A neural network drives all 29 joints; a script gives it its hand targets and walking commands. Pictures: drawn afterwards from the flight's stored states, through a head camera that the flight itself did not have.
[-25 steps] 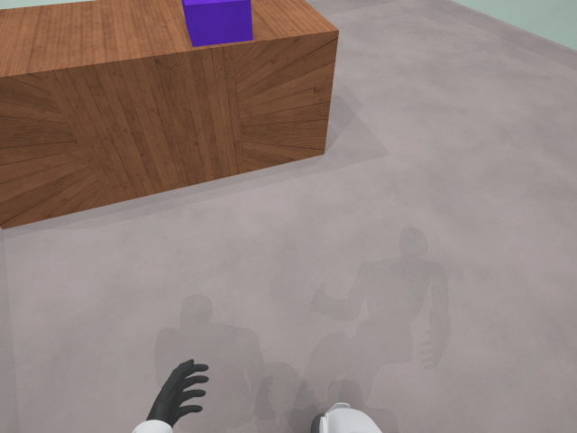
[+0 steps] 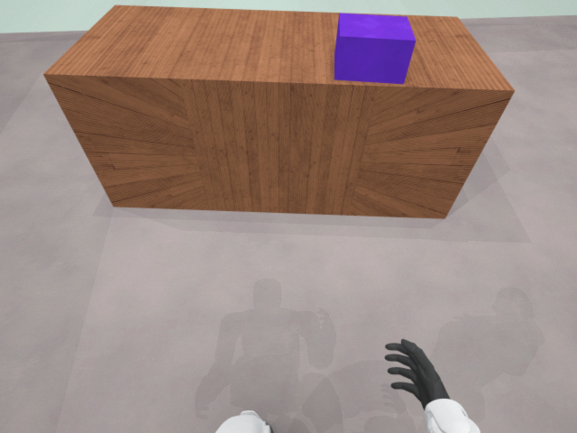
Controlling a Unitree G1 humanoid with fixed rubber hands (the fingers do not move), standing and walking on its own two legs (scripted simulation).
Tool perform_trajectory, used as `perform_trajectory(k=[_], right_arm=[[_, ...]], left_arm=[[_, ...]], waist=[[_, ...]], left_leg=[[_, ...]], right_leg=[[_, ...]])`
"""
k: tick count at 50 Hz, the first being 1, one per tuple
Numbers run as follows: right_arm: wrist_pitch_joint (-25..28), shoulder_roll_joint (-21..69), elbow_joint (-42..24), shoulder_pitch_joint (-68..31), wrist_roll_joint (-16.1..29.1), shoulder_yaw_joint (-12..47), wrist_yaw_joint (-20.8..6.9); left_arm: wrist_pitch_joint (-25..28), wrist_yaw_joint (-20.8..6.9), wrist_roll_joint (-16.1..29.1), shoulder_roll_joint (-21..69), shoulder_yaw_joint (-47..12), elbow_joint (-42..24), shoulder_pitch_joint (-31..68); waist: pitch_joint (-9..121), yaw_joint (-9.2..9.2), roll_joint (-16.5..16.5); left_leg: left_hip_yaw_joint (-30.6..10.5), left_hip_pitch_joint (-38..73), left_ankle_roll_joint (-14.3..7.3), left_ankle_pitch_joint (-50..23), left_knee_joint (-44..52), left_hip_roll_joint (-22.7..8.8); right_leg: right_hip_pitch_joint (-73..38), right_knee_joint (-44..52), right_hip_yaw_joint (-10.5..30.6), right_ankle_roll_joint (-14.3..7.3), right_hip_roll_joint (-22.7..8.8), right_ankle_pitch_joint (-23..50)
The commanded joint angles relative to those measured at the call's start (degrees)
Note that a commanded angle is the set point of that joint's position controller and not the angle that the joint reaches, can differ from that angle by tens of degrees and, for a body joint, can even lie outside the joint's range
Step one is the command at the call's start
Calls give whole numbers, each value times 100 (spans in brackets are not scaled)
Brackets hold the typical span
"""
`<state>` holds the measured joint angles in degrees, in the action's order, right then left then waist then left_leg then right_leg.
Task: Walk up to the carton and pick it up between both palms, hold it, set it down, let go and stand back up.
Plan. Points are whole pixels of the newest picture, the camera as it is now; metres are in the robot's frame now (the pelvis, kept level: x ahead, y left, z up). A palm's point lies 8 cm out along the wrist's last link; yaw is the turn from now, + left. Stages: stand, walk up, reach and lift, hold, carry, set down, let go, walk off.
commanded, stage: walk up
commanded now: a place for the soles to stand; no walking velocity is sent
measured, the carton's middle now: (371, 48) +1.29 -0.16 -0.03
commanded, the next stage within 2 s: none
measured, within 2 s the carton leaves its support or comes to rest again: neither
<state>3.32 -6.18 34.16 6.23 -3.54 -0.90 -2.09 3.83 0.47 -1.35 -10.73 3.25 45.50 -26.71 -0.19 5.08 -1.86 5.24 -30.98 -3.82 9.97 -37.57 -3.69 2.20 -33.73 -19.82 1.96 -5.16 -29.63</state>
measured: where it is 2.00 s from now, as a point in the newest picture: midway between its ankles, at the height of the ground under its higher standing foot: (331, 300)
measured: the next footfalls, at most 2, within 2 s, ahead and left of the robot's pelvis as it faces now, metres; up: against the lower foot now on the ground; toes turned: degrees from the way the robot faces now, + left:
right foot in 0.48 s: +0.33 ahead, -0.19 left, +0.00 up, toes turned -16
left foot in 0.94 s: +0.55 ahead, +0.03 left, +0.00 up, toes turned +3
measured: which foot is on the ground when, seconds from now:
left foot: down 0.00-0.50, up 0.52-0.92, down 0.94-1.00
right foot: down 0.00-0.02, up 0.04-0.46, down 0.48-0.96, up 0.98-1.00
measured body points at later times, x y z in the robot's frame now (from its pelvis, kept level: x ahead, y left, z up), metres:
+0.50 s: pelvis +0.21 -0.06 +0.00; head +0.21 -0.06 +0.45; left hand +0.42 +0.10 -0.09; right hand +0.20 -0.31 -0.13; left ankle +0.14 +0.09 -0.71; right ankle +0.29 -0.18 -0.71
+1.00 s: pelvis +0.41 -0.06 +0.00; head +0.42 -0.05 +0.44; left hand +0.44 +0.18 -0.14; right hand +0.60 -0.25 -0.09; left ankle +0.51 +0.03 -0.71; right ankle +0.29 -0.18 -0.69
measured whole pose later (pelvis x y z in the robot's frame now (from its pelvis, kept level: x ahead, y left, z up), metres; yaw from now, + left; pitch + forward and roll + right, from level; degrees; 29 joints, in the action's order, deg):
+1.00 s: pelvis +0.41 -0.06 +0.00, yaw -3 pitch +0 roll -1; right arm 3.9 -5.4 35.1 8.8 -3.7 -1.0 -1.2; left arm 2.7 -0.6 -1.6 -10.2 3.7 42.3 -25.2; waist -0.2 3.8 0.2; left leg 6.2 -29.3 -3.6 12.9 -42.8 -2.4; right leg 13.6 -51.6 -6.5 0.4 -5.1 -31.4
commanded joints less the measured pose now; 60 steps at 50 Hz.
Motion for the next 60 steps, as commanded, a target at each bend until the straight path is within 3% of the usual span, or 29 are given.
perform_trajectory(k=[1,2,3,5,7,10,14,18,21,23,24,25,26,27,29,31,37,41,44,46,47,48,49,50,51,53,56,58,60], right_arm=[[235,-1382,-354,2228,-254,-663,330],[220,-1485,-572,2252,-65,-771,482],[184,-1323,-681,1964,64,-667,576],[234,-1026,-704,1324,73,-493,654],[364,-577,-568,994,151,-312,554],[522,-597,-300,977,102,-323,464],[554,-681,50,1003,117,-327,434],[439,-1009,121,1011,130,-402,330],[284,-1223,158,1250,146,-467,258],[149,-1129,190,1288,150,-379,203],[102,-823,265,1561,158,-240,145],[70,-473,97,1698,146,-68,66],[-6,-855,-360,1336,143,-205,46],[-72,-1027,-556,693,34,-264,63],[-100,-851,-482,646,160,-191,48],[-130,-932,-265,940,141,-240,103],[-152,-501,-184,514,102,-102,58],[-39,-193,-255,137,135,19,-40],[26,-202,-352,146,64,-52,-2],[114,-389,-270,968,1,-236,91],[184,-666,-32,1424,-42,-353,156],[223,-1084,-86,1973,-96,-511,202],[162,-1481,-242,1989,1,-633,282],[128,-1263,-344,1781,133,-654,341],[126,-967,-480,1542,144,-527,372],[216,-842,-490,1133,152,-466,413],[363,-620,-368,1061,116,-458,371],[408,-487,-246,1120,184,-367,345],[419,-649,-148,1200,138,-378,386]], left_arm=[[-88,-191,41,-288,-124,-920,-52],[-182,-215,78,-702,3,-1255,466],[-228,-236,28,-677,7,-1388,878],[-208,-217,118,-368,-94,-1274,874],[-222,-185,3,-425,-29,-1136,670],[-297,-232,-80,-177,-62,-1023,749],[-262,-303,-104,5,-149,-1100,1309],[-115,-408,-66,194,-229,-1229,1708],[-42,-348,-110,149,-150,-1410,1768],[56,-240,-162,-43,29,-1346,908],[104,-164,-216,-341,204,-1191,219],[145,-65,-350,-785,376,-1264,-225],[120,38,-173,-1176,513,-1470,-362],[75,104,37,-1012,468,-1542,-174],[101,202,4,-799,309,-1643,356],[220,182,-27,-362,161,-1609,732],[434,153,-110,-268,132,-1144,620],[354,83,-62,-479,187,-1034,719],[223,16,-43,-681,265,-972,501],[107,-35,-35,-579,180,-909,493],[84,-131,1,-424,123,-948,233],[48,-186,34,-108,-16,-1129,74],[-68,-192,-64,-279,30,-1314,346],[-109,-178,-179,-617,103,-1454,781],[-111,-195,-155,-527,79,-1406,924],[-108,-188,-111,-355,39,-1307,831],[-174,-203,-123,-199,-15,-1160,804],[-212,-238,-159,-160,-16,-1126,1084],[-224,-252,-147,-48,-55,-1165,1231]], waist=[[1382,-1226,-1507],[1564,-1554,-696],[1473,-1445,-336],[1050,-1072,-444],[725,-677,-755],[301,-514,-418],[-232,-528,-472],[-142,-640,-685],[-168,-726,-591],[21,-304,92],[467,-99,867],[873,61,2009],[777,284,1750],[564,330,967],[67,52,1011],[45,-287,1183],[-160,-370,850],[21,-331,1116],[76,-262,975],[225,-698,310],[903,-862,-318],[1378,-1042,-1405],[1277,-1091,-1241],[1336,-1117,-564],[809,-1024,-325],[225,-781,-538],[40,-617,-459],[-98,-643,-419],[98,-637,-713]], left_leg=[[-3589,4161,-1026,1282,802,-1913],[-5133,4126,-1572,1695,1860,-2341],[-4777,3967,-1307,1407,2064,-2256],[-3129,3225,-1032,232,1656,-2053],[-2331,2154,-866,-18,1771,-1697],[-1880,1472,-957,361,2125,-1723],[-1090,1290,-867,818,2441,-1535],[-166,1208,-598,907,2197,-1149],[-255,1468,-648,956,1902,-1380],[51,1255,-447,590,598,-1108],[446,947,-223,389,-914,-648],[712,-222,172,1792,-2839,-131],[69,-1291,299,2650,-3735,510],[-501,-1479,339,2318,-4342,165],[-618,-1685,377,1793,-4720,-57],[-735,-1086,464,1542,-4241,-242],[-602,-1184,667,973,-2739,-301],[-152,-126,423,397,-866,-134],[136,581,150,454,-231,63],[150,1860,-34,129,468,240],[-279,2853,-151,13,502,68],[-2571,3875,-665,900,1160,-1453],[-4424,3898,-1377,2003,1985,-2317],[-4493,3675,-1444,2148,2126,-2292],[-3641,3103,-1175,1870,2040,-2090],[-2564,2343,-798,1107,2048,-1733],[-2227,1820,-979,422,2286,-1736],[-1739,1571,-959,586,2451,-1628],[-1502,1784,-954,563,2418,-1598]], right_leg=[[3402,-4007,808,-426,300,-712],[4067,-4932,1572,-280,586,-602],[4220,-5305,2166,-244,383,-91],[4355,-5566,2246,-120,199,322],[3832,-5014,2312,-21,57,490],[3774,-4570,2342,147,3,682],[3986,-3110,2217,207,-210,1457],[2940,-1388,1704,-43,-98,1599],[2418,-840,1395,-351,29,1315],[1219,-102,1278,-529,292,1551],[275,-77,1593,-596,348,1432],[-465,397,3748,-938,-1047,432],[-580,1683,6158,-1562,-1895,-360],[-216,2034,6442,-1692,-2036,-591],[211,1669,5006,-1578,-1838,629],[952,1659,4123,-1457,-1553,1282],[932,1850,2994,-1541,-1389,2470],[1086,1518,1975,-1161,-849,2607],[1034,1283,2091,-1175,-1047,2220],[1455,156,1831,-1014,-817,2288],[1826,-1320,1555,-743,-405,2158],[3116,-3161,1148,-318,295,51],[3928,-4210,1596,-179,600,-824],[4214,-4743,2017,-148,347,-509],[4300,-4860,2172,-162,205,-171],[4224,-4588,2277,-30,10,475],[4011,-4292,2188,23,-19,712],[3942,-3765,2079,57,-113,875],[4005,-3275,1978,107,-141,1073]])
